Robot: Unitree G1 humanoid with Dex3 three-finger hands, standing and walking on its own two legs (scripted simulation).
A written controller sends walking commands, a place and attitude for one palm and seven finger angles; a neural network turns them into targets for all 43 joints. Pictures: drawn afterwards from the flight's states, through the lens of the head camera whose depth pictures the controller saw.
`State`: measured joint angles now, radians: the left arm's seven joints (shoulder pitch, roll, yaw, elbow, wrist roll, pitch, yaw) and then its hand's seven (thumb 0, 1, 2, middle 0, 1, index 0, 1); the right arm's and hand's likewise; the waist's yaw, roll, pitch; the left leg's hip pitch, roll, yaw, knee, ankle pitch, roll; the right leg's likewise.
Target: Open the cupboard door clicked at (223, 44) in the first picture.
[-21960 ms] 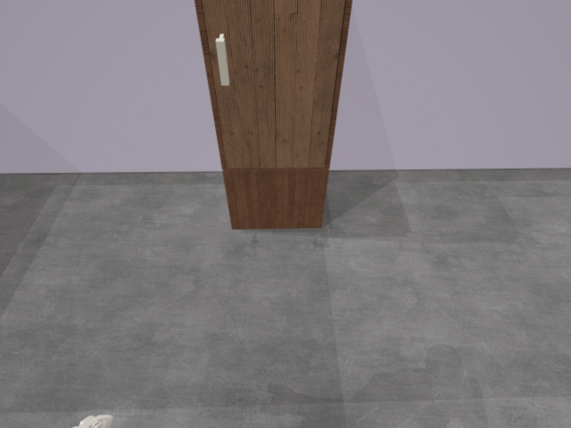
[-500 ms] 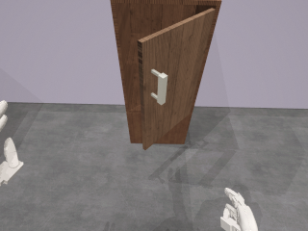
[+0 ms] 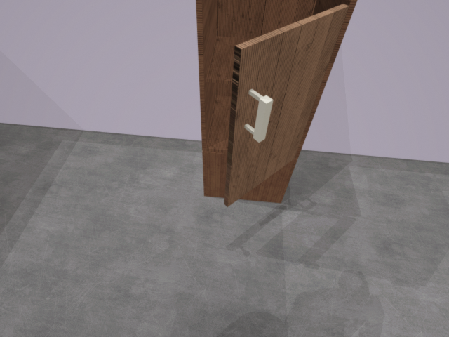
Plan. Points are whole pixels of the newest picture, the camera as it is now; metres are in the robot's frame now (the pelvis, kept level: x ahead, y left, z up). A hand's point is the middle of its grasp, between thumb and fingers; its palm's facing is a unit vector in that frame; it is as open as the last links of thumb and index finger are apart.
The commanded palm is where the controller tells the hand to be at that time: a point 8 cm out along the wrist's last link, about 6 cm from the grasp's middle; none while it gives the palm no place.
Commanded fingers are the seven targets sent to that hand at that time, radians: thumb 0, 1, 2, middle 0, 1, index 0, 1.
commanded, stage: let the arm hang, fingers relaxed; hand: left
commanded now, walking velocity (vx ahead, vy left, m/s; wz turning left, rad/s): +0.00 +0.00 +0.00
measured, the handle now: (256, 115) +0.59 -0.03 +0.04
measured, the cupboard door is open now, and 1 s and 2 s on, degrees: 45 45 45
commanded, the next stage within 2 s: look to check the result in 0.60 s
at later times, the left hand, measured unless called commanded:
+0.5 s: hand out of the picture +0.01 +0.16 -0.18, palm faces +0.02 -0.98 -0.19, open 7.3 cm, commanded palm none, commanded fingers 0.00 0.90 0.90 -0.20 -0.30 -0.20 -0.30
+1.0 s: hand out of the picture +0.01 +0.15 -0.17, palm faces +0.03 -0.98 -0.19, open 7.4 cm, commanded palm none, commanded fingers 0.00 0.90 0.90 -0.20 -0.30 -0.20 -0.30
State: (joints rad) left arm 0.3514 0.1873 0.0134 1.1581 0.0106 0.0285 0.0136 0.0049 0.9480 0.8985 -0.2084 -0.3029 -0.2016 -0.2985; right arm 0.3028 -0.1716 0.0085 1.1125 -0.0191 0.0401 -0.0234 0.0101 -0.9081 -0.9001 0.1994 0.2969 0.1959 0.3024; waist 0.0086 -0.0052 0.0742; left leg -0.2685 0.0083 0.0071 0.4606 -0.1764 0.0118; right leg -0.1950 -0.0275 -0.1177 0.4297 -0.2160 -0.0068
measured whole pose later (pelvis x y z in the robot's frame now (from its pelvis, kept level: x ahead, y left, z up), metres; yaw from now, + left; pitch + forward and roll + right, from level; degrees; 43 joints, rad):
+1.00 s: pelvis +0.02 -0.01 +0.00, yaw -1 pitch -1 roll +0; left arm 0.27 0.13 0.02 1.17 0.01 0.00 0.03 0.00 0.90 0.90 -0.20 -0.30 -0.20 -0.30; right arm 0.26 -0.13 0.01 1.15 -0.02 0.01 -0.04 0.01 -0.91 -0.90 0.20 0.30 0.20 0.30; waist -0.01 0.01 0.06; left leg -0.21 0.01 0.02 0.42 -0.19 0.00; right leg -0.16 -0.02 -0.11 0.43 -0.25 -0.02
